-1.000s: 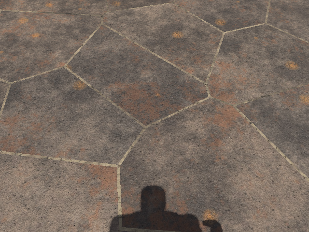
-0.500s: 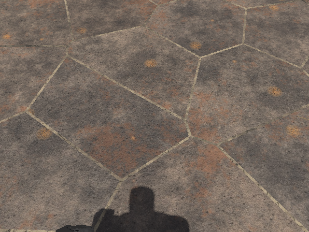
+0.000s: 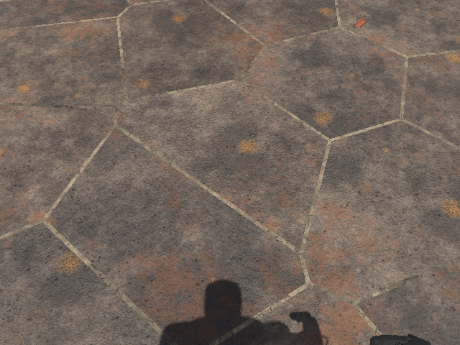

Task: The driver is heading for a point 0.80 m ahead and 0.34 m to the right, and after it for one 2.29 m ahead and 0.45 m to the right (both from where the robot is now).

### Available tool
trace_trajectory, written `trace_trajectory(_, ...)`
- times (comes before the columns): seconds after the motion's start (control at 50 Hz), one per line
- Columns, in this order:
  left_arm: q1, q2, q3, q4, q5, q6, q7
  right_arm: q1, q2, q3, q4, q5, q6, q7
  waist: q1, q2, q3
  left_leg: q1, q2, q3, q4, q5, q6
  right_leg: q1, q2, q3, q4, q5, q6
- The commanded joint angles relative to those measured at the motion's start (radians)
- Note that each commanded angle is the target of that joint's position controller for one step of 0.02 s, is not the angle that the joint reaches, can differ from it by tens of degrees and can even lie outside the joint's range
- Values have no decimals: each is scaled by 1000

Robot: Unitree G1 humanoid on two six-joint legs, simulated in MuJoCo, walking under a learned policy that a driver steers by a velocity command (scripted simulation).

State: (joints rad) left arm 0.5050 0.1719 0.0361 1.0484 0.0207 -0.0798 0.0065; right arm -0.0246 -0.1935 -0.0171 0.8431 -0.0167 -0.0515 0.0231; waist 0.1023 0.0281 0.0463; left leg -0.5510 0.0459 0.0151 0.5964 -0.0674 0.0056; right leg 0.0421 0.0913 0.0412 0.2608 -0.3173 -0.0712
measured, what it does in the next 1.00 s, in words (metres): walks ahead, turning right: left foot, then right foot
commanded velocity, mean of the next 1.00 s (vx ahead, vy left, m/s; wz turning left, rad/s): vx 0.50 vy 0.00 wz -0.56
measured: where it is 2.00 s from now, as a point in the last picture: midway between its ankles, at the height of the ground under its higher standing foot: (386, 217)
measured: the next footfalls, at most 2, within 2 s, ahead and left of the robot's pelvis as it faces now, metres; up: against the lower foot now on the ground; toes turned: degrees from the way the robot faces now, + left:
left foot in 0.06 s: +0.20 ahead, +0.11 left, +0.00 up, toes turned -1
right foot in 0.60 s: +0.40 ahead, -0.15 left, +0.00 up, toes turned -26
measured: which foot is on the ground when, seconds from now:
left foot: up 0.00-0.04, down 0.06-0.62, up 0.64-1.00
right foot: down 0.00-0.06, up 0.08-0.58, down 0.60-1.00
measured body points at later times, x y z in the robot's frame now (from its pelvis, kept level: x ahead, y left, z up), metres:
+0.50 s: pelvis +0.24 +0.00 +0.00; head +0.27 -0.01 +0.45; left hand +0.50 +0.16 -0.11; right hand +0.13 -0.22 -0.14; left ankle +0.16 +0.12 -0.74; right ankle +0.35 -0.15 -0.70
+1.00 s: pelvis +0.47 -0.13 +0.01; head +0.49 -0.16 +0.45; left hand +0.61 +0.12 -0.12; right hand +0.50 -0.43 -0.10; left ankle +0.70 -0.08 -0.68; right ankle +0.37 -0.13 -0.74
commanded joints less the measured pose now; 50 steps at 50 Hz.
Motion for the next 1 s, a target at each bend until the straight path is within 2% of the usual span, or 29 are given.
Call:
trace_trajectory(0.02, -34, 192, 44, -55, 3, -4, 10, 66, -121, -34, -50, 6, -32, -11, -111, -114, -1, 171, -42, 4, -92, -86, 29, -61, -268, 191, 108, 632, -109)
trace_trajectory(0.04, -51, 188, 45, -61, -3, -5, 3, 209, -146, -48, -6, -1, -45, -21, -170, -67, -76, 367, -51, 9, -155, -64, 52, -108, -215, 153, 275, 657, -87)
trace_trajectory(0.06, -62, 149, 37, -91, -14, -10, -3, 373, -214, -68, 17, -26, -58, -35, -228, 20, -209, 614, 113, -151, -176, -168, 98, -254, -146, 102, 531, 470, -66)
trace_trajectory(0.08, 29, 35, 17, -125, -50, -7, 0, 435, -311, -90, 4, -51, -52, -40, -193, 222, -344, 891, 397, -546, -234, -238, 189, -577, 3, -9, 844, -124, -26)
trace_trajectory(0.1, 36, 127, 35, -119, -28, 4, 5, 381, -265, -87, -2, -28, -32, -38, -169, 195, -340, 818, 412, -716, -327, -362, 231, -684, -29, 19, 975, -213, -37)
trace_trajectory(0.12, -29, 152, 45, -119, -13, 13, 2, 290, -173, -65, -22, -20, -29, -36, -138, 78, -181, 673, 368, -569, -348, -418, 206, -708, -91, 33, 1001, -118, -42)
trace_trajectory(0.14, -90, 135, 44, -129, -7, 15, -10, 240, -122, -52, -24, -14, -34, -32, -128, 19, -91, 546, 315, -422, -376, -330, 183, -687, -126, 31, 965, -42, -36)
trace_trajectory(0.18, -119, 111, 47, -142, 12, 37, -27, 242, -90, -43, -4, -9, -46, -37, -94, 62, -33, 426, 243, -235, -414, -151, 141, -632, -164, 20, 909, 6, -18)
trace_trajectory(0.24, -161, 87, 44, -170, 16, 65, -43, 304, -93, -45, 28, 4, -72, -35, -78, 58, -32, 419, 230, -110, -435, 30, 142, -656, -172, 2, 903, 69, -3)
trace_trajectory(0.28, -229, 87, 42, -200, 17, 73, -52, 333, -104, -48, 39, 3, -78, -33, -81, 48, -19, 437, 230, -47, -448, 80, 147, -718, -183, -4, 875, 135, 5)
trace_trajectory(0.34, -344, 88, 34, -248, 13, 74, -64, 370, -107, -48, 55, -2, -76, -31, -95, 43, 12, 449, 210, 44, -457, 127, 145, -759, -184, -27, 744, 238, 18)
trace_trajectory(0.4, -452, 77, 19, -288, 12, 69, -76, 393, -128, -51, 63, -3, -73, -33, -116, 46, 32, 457, 202, 121, -455, 167, 132, -702, -175, -79, 559, 322, 13)
trace_trajectory(0.46, -536, 86, 15, -325, 15, 68, -83, 444, -155, -58, 80, -4, -65, -40, -140, 46, 51, 533, 229, 161, -439, 209, 126, -673, -164, -130, 448, 283, -12)
trace_trajectory(0.5, -562, 96, 17, -340, 21, 67, -83, 472, -166, -62, 93, -5, -50, -46, -147, 49, 55, 602, 243, 189, -392, 306, 120, -655, -142, -159, 400, 205, -38)
trace_trajectory(0.54, -528, 109, 24, -337, 26, 68, -76, 477, -192, -68, 100, -6, -34, -51, -126, 70, 23, 647, 246, 231, -267, 595, 107, -566, -84, -198, 365, 99, -73)
trace_trajectory(0.56, -463, 122, 32, -322, 27, 66, -71, 478, -209, -72, 103, -6, -24, -52, -98, 78, -18, 660, 245, 245, -149, 721, 104, -488, -45, -210, 345, 55, -95)
trace_trajectory(0.58, -348, 142, 45, -288, 28, 57, -63, 474, -220, -74, 100, -3, -13, -51, -51, 67, -87, 632, 239, 259, 31, 741, 97, -351, -3, -213, 296, 51, -121)
trace_trajectory(0.6, -173, 188, 69, -232, 38, 49, -48, 461, -216, -71, 83, -2, -7, -48, 25, 11, -187, 480, 219, 272, 286, 565, 64, -99, -21, -137, 232, 63, -160)
trace_trajectory(0.62, -110, 305, 99, -231, 44, 47, -32, 480, -114, -48, 16, 12, -13, -34, 10, -187, -298, 83, 121, 266, 634, -92, 10, 225, -322, 298, 197, -67, -262)
trace_trajectory(0.64, -101, 357, 108, -257, 11, 58, -24, 399, -154, -60, -44, 5, -26, -20, 9, -204, -349, -151, -42, 80, 831, -499, -25, 296, -462, 728, 29, 12, -348)
trace_trajectory(0.66, -118, 331, 101, -236, 2, 68, -16, 275, -175, -64, -71, 1, -34, -16, 16, -78, -207, -254, 22, -14, 822, -386, -12, 223, -416, 546, 17, 109, -309)
trace_trajectory(0.68, -171, 281, 89, -232, -8, 64, -10, 280, -155, -54, -70, 10, -45, -15, -28, -54, -107, -220, 59, -14, 735, -288, -6, 80, -383, 416, 11, 228, -274)
trace_trajectory(0.7, -227, 240, 79, -240, -10, 57, -9, 305, -149, -55, -50, 3, -44, -18, -77, -14, -59, -145, 87, -21, 645, -254, -6, -35, -323, 324, -3, 335, -231)
trace_trajectory(0.72, -264, 216, 70, -245, -19, 49, -6, 329, -147, -55, -45, -18, -27, -18, -116, -21, -45, -78, 97, -27, 597, -248, -17, -115, -275, 263, -14, 403, -211)
trace_trajectory(0.74, -278, 200, 63, -252, -22, 40, -7, 355, -140, -54, -38, -31, -8, -15, -134, -37, -61, -27, 100, -29, 569, -243, -28, -154, -249, 228, -22, 440, -207)
trace_trajectory(0.76, -264, 200, 61, -251, -25, 28, -9, 353, -136, -55, -43, -35, 7, -11, -139, -40, -70, -15, 92, -22, 555, -240, -37, -170, -233, 218, -25, 483, -212)
trace_trajectory(0.8, -225, 223, 66, -241, -24, 17, -13, 311, -125, -52, -62, -33, 24, -6, -135, -44, -58, -38, 85, -12, 492, -188, -53, -198, -212, 205, -47, 467, -211)
trace_trajectory(0.86, -145, 232, 67, -227, -21, 16, -14, 173, -132, -51, -112, -29, 29, -6, -90, -65, -11, -133, 78, -13, 365, -83, -67, -175, -206, 236, -74, 409, -196)
trace_trajectory(1.0, -20, 243, 66, -210, -13, 18, -3, -49, -134, -33, -198, -19, 15, 6, -12, -87, 8, -177, 13, -24, 108, 41, -50, -28, -213, 290, -9, 502, -174)
Velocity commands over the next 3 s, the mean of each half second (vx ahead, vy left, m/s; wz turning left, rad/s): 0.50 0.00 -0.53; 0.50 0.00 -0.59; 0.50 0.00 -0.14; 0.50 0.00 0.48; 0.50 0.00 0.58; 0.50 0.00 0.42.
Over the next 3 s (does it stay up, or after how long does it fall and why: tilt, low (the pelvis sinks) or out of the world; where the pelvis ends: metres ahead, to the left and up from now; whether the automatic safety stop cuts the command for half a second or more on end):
stays up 1.44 -0.47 0.01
